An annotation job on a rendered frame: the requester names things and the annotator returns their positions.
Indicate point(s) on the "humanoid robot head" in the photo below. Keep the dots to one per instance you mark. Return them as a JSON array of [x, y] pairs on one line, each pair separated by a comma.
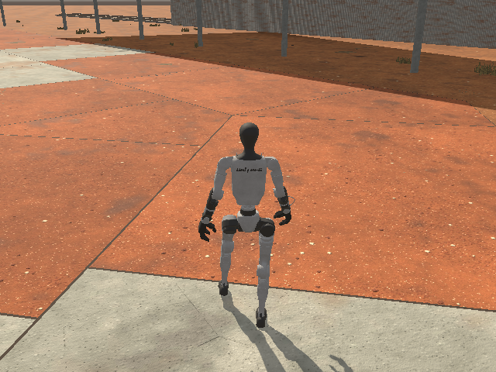
[[248, 133]]

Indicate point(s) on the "left robot forearm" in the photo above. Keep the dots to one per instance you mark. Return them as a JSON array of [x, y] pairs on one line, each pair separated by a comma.
[[209, 209]]

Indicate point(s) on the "right robot hand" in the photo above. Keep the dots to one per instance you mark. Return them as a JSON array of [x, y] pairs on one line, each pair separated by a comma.
[[281, 214]]

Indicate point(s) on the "left robot hand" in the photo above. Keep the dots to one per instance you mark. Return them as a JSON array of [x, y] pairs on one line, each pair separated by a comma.
[[202, 230]]

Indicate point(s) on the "right robot forearm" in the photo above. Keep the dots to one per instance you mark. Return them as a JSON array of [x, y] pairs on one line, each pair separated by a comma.
[[284, 203]]

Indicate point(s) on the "right robot upper arm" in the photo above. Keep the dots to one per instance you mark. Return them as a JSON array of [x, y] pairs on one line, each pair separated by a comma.
[[276, 174]]

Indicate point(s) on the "left robot upper arm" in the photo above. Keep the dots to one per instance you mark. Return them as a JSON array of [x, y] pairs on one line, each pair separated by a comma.
[[220, 177]]

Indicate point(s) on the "left robot thigh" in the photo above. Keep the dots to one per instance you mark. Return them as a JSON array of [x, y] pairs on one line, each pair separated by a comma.
[[229, 227]]

